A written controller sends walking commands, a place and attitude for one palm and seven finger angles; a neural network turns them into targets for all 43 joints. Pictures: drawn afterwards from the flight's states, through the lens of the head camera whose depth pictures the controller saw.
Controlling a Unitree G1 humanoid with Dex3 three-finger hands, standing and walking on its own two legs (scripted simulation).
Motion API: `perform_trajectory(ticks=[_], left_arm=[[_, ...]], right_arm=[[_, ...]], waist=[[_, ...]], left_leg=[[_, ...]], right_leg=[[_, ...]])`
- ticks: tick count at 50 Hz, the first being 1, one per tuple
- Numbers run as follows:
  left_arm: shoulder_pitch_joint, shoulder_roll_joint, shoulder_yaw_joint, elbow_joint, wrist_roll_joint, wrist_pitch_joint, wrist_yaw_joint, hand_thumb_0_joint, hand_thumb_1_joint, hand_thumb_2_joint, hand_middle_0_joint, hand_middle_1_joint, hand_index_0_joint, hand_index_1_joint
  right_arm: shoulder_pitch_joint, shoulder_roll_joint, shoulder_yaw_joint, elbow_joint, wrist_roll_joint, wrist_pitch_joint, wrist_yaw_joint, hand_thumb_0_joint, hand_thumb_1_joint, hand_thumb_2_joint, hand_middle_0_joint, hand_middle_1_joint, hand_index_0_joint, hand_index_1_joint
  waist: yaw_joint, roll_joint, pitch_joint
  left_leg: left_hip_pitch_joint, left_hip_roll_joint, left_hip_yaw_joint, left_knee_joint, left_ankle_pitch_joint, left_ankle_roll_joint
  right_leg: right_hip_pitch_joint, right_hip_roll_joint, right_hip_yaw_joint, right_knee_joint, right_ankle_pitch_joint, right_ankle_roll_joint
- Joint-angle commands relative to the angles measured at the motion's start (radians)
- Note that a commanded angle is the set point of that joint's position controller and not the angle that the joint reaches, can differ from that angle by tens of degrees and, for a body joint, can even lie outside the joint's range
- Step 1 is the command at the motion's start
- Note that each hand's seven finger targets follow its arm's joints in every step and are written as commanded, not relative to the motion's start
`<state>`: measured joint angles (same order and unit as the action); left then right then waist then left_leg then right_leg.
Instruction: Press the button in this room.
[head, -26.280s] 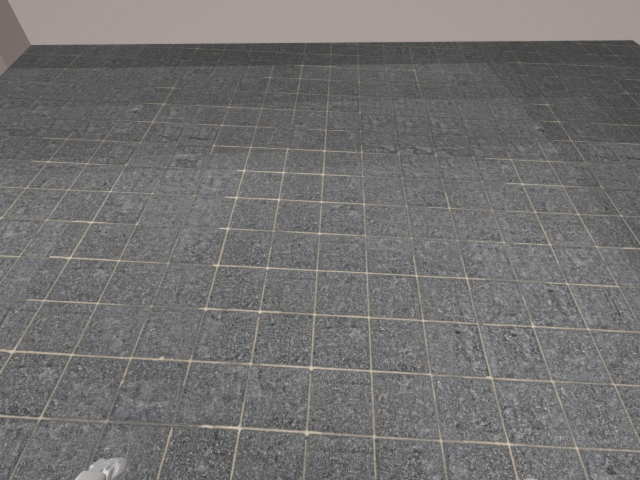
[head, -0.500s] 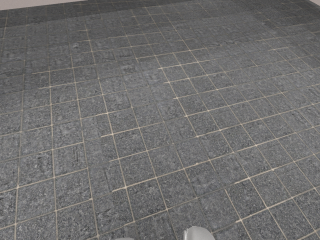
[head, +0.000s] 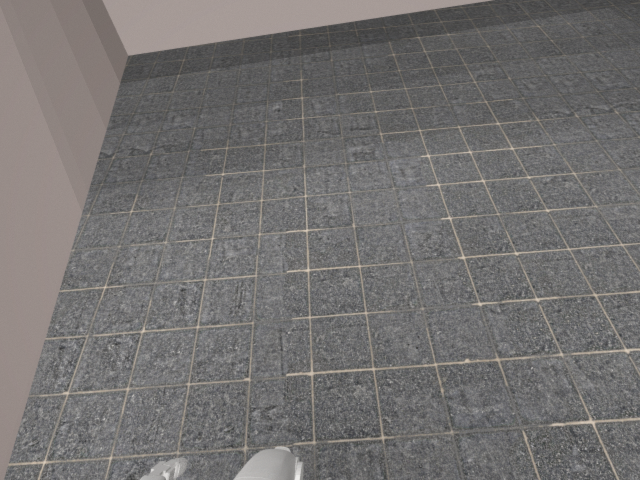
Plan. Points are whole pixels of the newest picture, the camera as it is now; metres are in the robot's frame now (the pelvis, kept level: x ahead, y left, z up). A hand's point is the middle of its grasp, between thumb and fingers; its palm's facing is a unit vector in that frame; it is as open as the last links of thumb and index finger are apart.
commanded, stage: turn to face it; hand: left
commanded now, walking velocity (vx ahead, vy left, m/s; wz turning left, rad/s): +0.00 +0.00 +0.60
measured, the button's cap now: out of the picture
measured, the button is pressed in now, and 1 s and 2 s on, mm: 0 0 0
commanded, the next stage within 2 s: none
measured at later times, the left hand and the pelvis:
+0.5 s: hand out of the picture -0.04 +0.27 -0.18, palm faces +0.36 -0.89 -0.28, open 7.4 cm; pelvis +0.00 +0.04 -0.01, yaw +19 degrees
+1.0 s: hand out of the picture +0.01 +0.21 -0.14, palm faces +0.57 -0.77 -0.29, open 7.4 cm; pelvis +0.05 +0.00 +0.00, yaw +38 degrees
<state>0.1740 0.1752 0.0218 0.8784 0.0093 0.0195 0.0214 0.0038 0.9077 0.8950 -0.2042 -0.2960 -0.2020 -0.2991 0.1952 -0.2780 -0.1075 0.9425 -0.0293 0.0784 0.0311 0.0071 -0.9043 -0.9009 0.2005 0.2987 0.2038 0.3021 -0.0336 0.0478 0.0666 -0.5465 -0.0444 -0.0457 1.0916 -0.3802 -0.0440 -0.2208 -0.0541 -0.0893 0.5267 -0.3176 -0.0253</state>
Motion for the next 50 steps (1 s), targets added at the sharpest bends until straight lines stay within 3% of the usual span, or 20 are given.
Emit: perform_trajectory(ticks=[1, 6, 12, 14, 16, 17, 18, 19, 20, 24, 31, 36, 37, 38, 39, 40, 41, 42, 44, 50], left_arm=[[0.022, 0.172, 0.05, -0.059, 0.005, -0.042, 0.011, 0.0, 0.9, 0.9, -0.2, -0.3, -0.2, -0.3], [0.122, 0.207, 0.06, -0.021, 0.012, -0.037, 0.012, 0.0, 0.9, 0.9, -0.2, -0.3, -0.2, -0.3], [0.136, 0.25, 0.072, 0.002, 0.019, -0.024, 0.009, 0.0, 0.9, 0.9, -0.2, -0.3, -0.2, -0.3], [0.125, 0.266, 0.08, 0.008, 0.018, -0.019, 0.008, 0.0, 0.9, 0.9, -0.2, -0.3, -0.2, -0.3], [0.106, 0.268, 0.083, 0.012, 0.011, -0.015, 0.003, 0.0, 0.9, 0.9, -0.2, -0.3, -0.2, -0.3], [0.107, 0.254, 0.083, 0.003, 0.004, -0.013, -0.001, 0.0, 0.9, 0.9, -0.2, -0.3, -0.2, -0.3], [0.097, 0.192, 0.072, -0.035, -0.003, -0.013, -0.012, 0.0, 0.9, 0.9, -0.2, -0.3, -0.2, -0.3], [0.03, 0.172, 0.052, -0.07, 0.005, -0.004, -0.006, 0.0, 0.9, 0.9, -0.2, -0.3, -0.2, -0.3], [-0.016, 0.167, 0.053, -0.066, 0.004, 0.007, 0.003, 0.0, 0.9, 0.9, -0.2, -0.3, -0.2, -0.3], [-0.004, 0.181, 0.065, -0.025, 0.001, 0.008, -0.012, 0.0, 0.9, 0.9, -0.2, -0.3, -0.2, -0.3], [-0.053, 0.169, 0.055, -0.068, 0.001, 0.007, -0.012, 0.0, 0.9, 0.9, -0.2, -0.3, -0.2, -0.3], [0.02, 0.171, 0.053, -0.071, -0.005, -0.009, -0.01, 0.0, 0.9, 0.9, -0.2, -0.3, -0.2, -0.3], [0.065, 0.185, 0.059, -0.06, -0.004, -0.019, -0.008, 0.0, 0.9, 0.9, -0.2, -0.3, -0.2, -0.3], [0.113, 0.25, 0.07, -0.054, 0.007, -0.033, 0.0, 0.0, 0.9, 0.9, -0.2, -0.3, -0.2, -0.3], [0.135, 0.328, 0.084, -0.056, 0.018, -0.037, 0.008, 0.0, 0.9, 0.9, -0.2, -0.3, -0.2, -0.3], [0.126, 0.311, 0.083, -0.059, 0.005, -0.039, 0.012, 0.0, 0.9, 0.9, -0.2, -0.3, -0.2, -0.3], [0.065, 0.279, 0.08, -0.072, 0.006, -0.032, 0.017, 0.0, 0.9, 0.9, -0.2, -0.3, -0.2, -0.3], [0.013, 0.242, 0.068, -0.084, 0.006, -0.032, 0.015, 0.0, 0.9, 0.9, -0.2, -0.3, -0.2, -0.3], [-0.024, 0.201, 0.052, -0.095, 0.008, -0.036, 0.011, 0.0, 0.9, 0.9, -0.2, -0.3, -0.2, -0.3], [0.07, 0.224, 0.061, -0.055, 0.014, -0.033, 0.011, 0.0, 0.9, 0.9, -0.2, -0.3, -0.2, -0.3]], right_arm=[[-0.001, -0.055, -0.007, -0.062, 0.009, -0.019, 0.0, 0.0, -0.9, -0.9, 0.2, 0.3, 0.2, 0.3], [-0.095, -0.047, 0.01, -0.075, 0.011, -0.016, -0.004, 0.0, -0.9, -0.9, 0.2, 0.3, 0.2, 0.3], [-0.151, -0.035, 0.033, -0.089, 0.019, -0.029, -0.003, 0.0, -0.9, -0.9, 0.2, 0.3, 0.2, 0.3], [-0.129, -0.036, 0.034, -0.091, 0.02, -0.037, -0.005, 0.0, -0.9, -0.9, 0.2, 0.3, 0.2, 0.3], [-0.077, -0.056, 0.028, -0.084, 0.016, -0.046, -0.005, 0.0, -0.9, -0.9, 0.2, 0.3, 0.2, 0.3], [-0.008, -0.11, 0.012, -0.072, 0.012, -0.056, -0.006, 0.0, -0.9, -0.9, 0.2, 0.3, 0.2, 0.3], [0.06, -0.228, -0.019, -0.067, 0.006, -0.064, -0.012, 0.0, -0.9, -0.9, 0.2, 0.3, 0.2, 0.3], [0.127, -0.272, -0.027, -0.039, 0.021, -0.056, -0.017, 0.0, -0.9, -0.9, 0.2, 0.3, 0.2, 0.3], [0.129, -0.25, -0.026, -0.024, 0.02, -0.06, -0.031, 0.0, -0.9, -0.9, 0.2, 0.3, 0.2, 0.3], [-0.049, -0.158, 0.002, -0.081, 0.011, -0.066, -0.038, 0.0, -0.9, -0.9, 0.2, 0.3, 0.2, 0.3], [-0.024, -0.169, -0.013, -0.085, 0.008, -0.063, -0.032, 0.0, -0.9, -0.9, 0.2, 0.3, 0.2, 0.3], [-0.07, -0.166, -0.022, -0.103, 0.008, -0.052, -0.031, 0.0, -0.9, -0.9, 0.2, 0.3, 0.2, 0.3], [-0.078, -0.149, -0.021, -0.107, 0.013, -0.052, -0.031, 0.0, -0.9, -0.9, 0.2, 0.3, 0.2, 0.3], [-0.053, -0.1, -0.014, -0.114, 0.022, -0.056, -0.025, 0.0, -0.9, -0.9, 0.2, 0.3, 0.2, 0.3], [-0.047, -0.045, -0.003, -0.142, 0.024, -0.058, -0.019, 0.0, -0.9, -0.9, 0.2, 0.3, 0.2, 0.3], [-0.033, -0.093, -0.013, -0.123, 0.014, -0.045, -0.026, 0.0, -0.9, -0.9, 0.2, 0.3, 0.2, 0.3], [-0.04, -0.091, -0.017, -0.116, 0.016, -0.037, -0.023, 0.0, -0.9, -0.9, 0.2, 0.3, 0.2, 0.3], [-0.048, -0.081, -0.012, -0.093, 0.012, -0.032, -0.015, 0.0, -0.9, -0.9, 0.2, 0.3, 0.2, 0.3], [-0.015, -0.06, -0.003, -0.069, 0.01, -0.023, -0.002, 0.0, -0.9, -0.9, 0.2, 0.3, 0.2, 0.3], [-0.079, -0.045, 0.014, -0.074, 0.014, -0.017, 0.002, 0.0, -0.9, -0.9, 0.2, 0.3, 0.2, 0.3]], waist=[[0.017, -0.214, -0.052], [0.065, -0.221, -0.069], [0.086, -0.279, -0.091], [0.077, -0.285, -0.11], [0.042, -0.234, -0.138], [-0.002, -0.119, -0.191], [-0.039, 0.193, -0.223], [-0.063, 0.217, -0.225], [-0.07, 0.22, -0.22], [0.015, 0.1, -0.102], [0.001, 0.106, -0.115], [0.044, 0.129, -0.121], [0.069, 0.085, -0.138], [0.085, -0.084, -0.184], [0.094, -0.348, -0.177], [0.09, -0.35, -0.177], [0.062, -0.279, -0.118], [0.041, -0.203, -0.066], [0.015, -0.216, -0.057], [0.058, -0.224, -0.076]], left_leg=[[-0.069, 0.069, 0.014, 0.122, 0.042, -0.041], [-0.06, 0.089, 0.053, -0.01, -0.032, -0.053], [0.073, 0.088, 0.129, -0.289, -0.074, -0.025], [0.14, 0.081, 0.156, -0.4, -0.04, -0.011], [0.292, 0.073, 0.176, -0.6, 0.121, 0.004], [0.489, 0.123, 0.108, -0.694, 0.33, 0.041], [0.702, 0.383, -0.234, -0.678, 0.749, 0.174], [0.69, 0.491, -0.295, -0.679, 0.983, 0.261], [0.655, 0.463, -0.283, -0.667, 0.991, 0.271], [0.459, 0.286, -0.125, -0.691, 0.756, 0.193], [0.453, 0.259, -0.209, -0.683, 0.674, 0.209], [0.321, 0.212, -0.265, -0.599, 0.637, 0.17], [0.256, 0.18, -0.252, -0.54, 0.544, 0.134], [0.119, 0.1, -0.178, -0.399, 0.31, 0.071], [-0.046, -0.038, -0.008, -0.169, -0.203, 0.001], [-0.008, 0.01, -0.069, -0.001, -0.251, 0.007], [-0.007, 0.032, -0.065, 0.102, -0.201, 0.009], [-0.021, 0.055, -0.049, 0.156, -0.122, 0.0], [-0.016, 0.067, -0.014, 0.177, -0.02, -0.018], [0.006, 0.082, 0.063, -0.017, -0.037, -0.038]], right_leg=[[0.115, -0.246, 0.09, -0.177, 0.497, -0.058], [0.222, -0.29, 0.061, -0.147, 0.61, -0.088], [0.224, -0.321, -0.001, -0.098, 0.641, -0.098], [0.219, -0.329, -0.028, -0.057, 0.64, -0.084], [0.161, -0.305, -0.091, 0.054, 0.568, -0.03], [0.026, -0.274, -0.12, 0.223, 0.472, 0.021], [-0.296, -0.129, -0.146, 0.45, -0.102, 0.104], [-0.383, -0.093, -0.051, 0.568, -0.381, 0.115], [-0.404, -0.099, 0.027, 0.626, -0.347, 0.118], [-0.333, -0.075, 0.059, 0.618, -0.138, 0.124], [-0.281, -0.023, 0.062, 0.398, -0.13, 0.132], [-0.044, 0.033, 0.032, 0.077, -0.007, 0.112], [0.072, 0.013, 0.037, -0.068, 0.109, 0.107], [0.245, -0.143, 0.174, -0.169, 0.23, 0.067], [0.297, -0.415, 0.425, -0.192, 0.432, -0.055], [0.179, -0.447, 0.436, -0.216, 0.447, -0.101], [0.11, -0.423, 0.393, -0.215, 0.391, -0.123], [0.079, -0.354, 0.286, -0.195, 0.381, -0.111], [0.07, -0.279, 0.122, -0.175, 0.433, -0.07], [0.162, -0.297, 0.018, -0.163, 0.514, -0.086]])
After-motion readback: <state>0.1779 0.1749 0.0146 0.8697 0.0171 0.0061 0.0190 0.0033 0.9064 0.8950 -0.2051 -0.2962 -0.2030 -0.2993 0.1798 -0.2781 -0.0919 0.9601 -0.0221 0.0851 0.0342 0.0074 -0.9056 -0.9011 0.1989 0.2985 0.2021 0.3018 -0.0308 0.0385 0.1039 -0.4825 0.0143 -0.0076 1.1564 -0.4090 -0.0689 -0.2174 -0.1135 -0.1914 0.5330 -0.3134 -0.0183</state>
